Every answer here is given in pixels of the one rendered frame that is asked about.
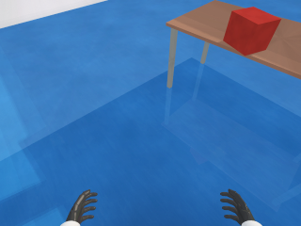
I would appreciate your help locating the robot right hand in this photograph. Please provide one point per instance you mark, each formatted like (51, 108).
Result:
(240, 208)

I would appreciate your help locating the carton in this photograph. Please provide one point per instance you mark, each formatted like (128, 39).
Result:
(250, 30)

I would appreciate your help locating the robot left hand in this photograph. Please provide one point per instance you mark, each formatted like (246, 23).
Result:
(78, 209)

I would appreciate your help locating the table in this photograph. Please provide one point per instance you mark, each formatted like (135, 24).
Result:
(209, 23)

